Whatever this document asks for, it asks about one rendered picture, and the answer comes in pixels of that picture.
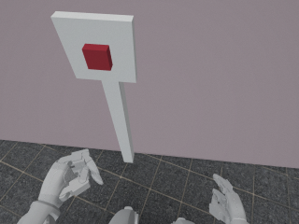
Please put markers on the robot left hand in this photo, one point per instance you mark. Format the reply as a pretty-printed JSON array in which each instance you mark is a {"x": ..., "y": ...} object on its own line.
[{"x": 54, "y": 189}]

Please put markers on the panel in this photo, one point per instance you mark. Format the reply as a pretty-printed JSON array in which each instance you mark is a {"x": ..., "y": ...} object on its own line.
[{"x": 75, "y": 29}]

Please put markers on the button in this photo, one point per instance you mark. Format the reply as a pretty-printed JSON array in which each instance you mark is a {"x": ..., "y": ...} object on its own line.
[{"x": 97, "y": 57}]

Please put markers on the robot right hand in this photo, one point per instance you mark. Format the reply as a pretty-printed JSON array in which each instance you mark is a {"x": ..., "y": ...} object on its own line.
[{"x": 230, "y": 206}]

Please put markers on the left robot thigh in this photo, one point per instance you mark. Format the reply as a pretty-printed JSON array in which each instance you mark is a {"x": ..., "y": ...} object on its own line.
[{"x": 125, "y": 216}]

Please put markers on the left robot forearm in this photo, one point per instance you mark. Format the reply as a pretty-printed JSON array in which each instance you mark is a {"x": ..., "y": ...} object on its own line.
[{"x": 41, "y": 212}]

